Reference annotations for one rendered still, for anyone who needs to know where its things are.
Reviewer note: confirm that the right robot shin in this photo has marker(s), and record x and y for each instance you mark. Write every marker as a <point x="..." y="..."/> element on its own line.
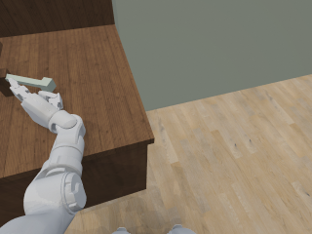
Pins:
<point x="177" y="226"/>

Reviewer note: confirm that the tap lever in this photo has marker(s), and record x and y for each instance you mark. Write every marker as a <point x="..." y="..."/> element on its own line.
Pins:
<point x="46" y="84"/>

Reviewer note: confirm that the robot left upper arm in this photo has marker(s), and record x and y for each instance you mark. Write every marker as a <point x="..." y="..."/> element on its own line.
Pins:
<point x="50" y="205"/>

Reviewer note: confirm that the left robot hand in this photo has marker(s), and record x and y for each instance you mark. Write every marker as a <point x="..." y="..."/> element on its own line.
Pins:
<point x="41" y="107"/>

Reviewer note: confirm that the left robot shin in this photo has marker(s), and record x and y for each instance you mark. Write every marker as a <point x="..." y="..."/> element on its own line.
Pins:
<point x="121" y="229"/>

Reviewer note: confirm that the robot left forearm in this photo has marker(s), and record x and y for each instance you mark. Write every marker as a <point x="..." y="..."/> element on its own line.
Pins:
<point x="68" y="149"/>

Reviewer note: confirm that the counter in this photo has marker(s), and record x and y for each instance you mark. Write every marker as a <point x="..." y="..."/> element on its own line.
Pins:
<point x="75" y="43"/>

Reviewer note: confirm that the robot shin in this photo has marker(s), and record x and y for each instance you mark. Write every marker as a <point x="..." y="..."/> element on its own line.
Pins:
<point x="177" y="226"/>
<point x="121" y="229"/>

